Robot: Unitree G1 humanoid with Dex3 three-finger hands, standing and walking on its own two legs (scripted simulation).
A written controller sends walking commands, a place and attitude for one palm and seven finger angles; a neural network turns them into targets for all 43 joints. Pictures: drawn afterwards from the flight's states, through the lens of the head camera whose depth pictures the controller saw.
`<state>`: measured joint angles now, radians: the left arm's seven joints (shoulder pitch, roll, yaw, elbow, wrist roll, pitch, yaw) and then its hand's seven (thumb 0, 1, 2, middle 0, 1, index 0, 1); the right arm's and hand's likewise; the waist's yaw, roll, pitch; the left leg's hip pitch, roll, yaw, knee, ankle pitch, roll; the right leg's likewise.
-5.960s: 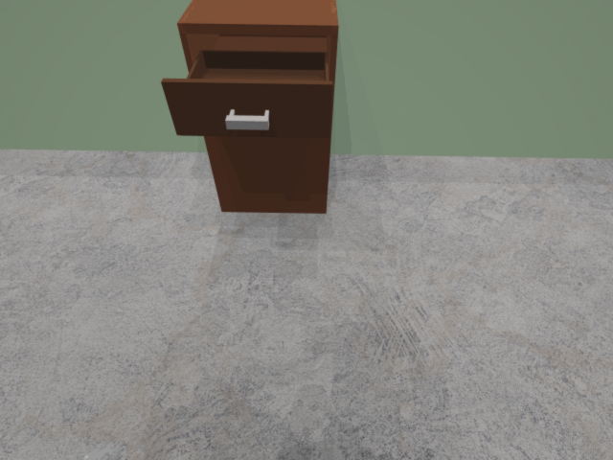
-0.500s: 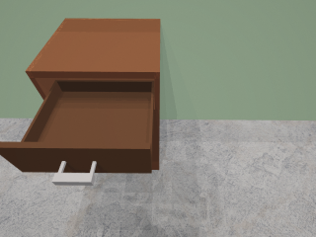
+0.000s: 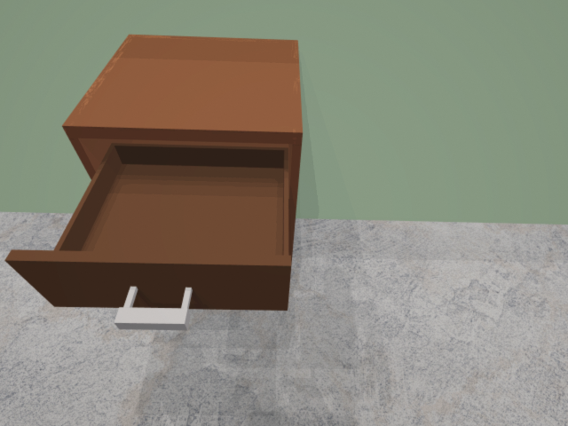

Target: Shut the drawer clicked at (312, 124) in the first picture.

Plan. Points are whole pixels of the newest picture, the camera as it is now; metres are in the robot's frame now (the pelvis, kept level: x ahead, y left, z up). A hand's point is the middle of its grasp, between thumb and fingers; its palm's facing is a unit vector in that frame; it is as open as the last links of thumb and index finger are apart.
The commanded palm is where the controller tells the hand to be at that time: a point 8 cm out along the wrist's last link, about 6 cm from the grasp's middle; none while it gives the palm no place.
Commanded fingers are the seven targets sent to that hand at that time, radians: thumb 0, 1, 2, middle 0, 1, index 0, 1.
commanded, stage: raise the hand and make a fist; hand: left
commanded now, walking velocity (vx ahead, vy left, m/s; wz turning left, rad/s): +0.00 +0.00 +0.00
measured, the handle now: (157, 305) +0.30 +0.24 -0.07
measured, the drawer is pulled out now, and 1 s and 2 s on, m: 0.30 0.30 0.30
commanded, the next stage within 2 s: bring the fist close to the handle in 1.88 s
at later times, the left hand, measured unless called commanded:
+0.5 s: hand out of the picture +0.10 +0.17 -0.04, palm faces +0.17 -0.98 -0.06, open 5.4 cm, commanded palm +0.09 +0.23 -0.03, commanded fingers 0.00 0.90 0.90 -0.74 -0.88 -0.74 -0.88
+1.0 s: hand (149, 425) +0.13 +0.18 -0.01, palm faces +0.07 -1.00 -0.06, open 3.2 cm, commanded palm +0.09 +0.23 +0.01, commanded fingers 0.00 0.90 0.90 -1.24 -1.43 -1.24 -1.43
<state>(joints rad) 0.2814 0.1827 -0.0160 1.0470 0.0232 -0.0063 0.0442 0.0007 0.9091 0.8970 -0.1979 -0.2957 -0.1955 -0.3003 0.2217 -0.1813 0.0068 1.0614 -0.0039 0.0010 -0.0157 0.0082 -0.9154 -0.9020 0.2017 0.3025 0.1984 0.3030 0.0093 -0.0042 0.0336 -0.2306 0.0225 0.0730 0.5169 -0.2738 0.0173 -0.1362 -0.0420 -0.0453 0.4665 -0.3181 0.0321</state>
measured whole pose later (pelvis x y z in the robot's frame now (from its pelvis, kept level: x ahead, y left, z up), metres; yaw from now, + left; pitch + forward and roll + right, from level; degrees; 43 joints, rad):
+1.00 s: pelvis -0.03 -0.02 -0.07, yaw +2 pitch +12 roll -2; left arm 0.62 0.21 0.19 -0.13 -0.30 -0.42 -0.31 0.01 0.90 0.90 -1.05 -1.22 -1.04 -1.22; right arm 0.24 -0.24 -0.06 0.60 0.04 -0.26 -0.07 0.02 -0.91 -0.90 0.20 0.30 0.20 0.30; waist 0.00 0.03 -0.13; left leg -0.80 0.06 -0.01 1.04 -0.44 -0.01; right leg -0.69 -0.02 -0.09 1.02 -0.53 -0.01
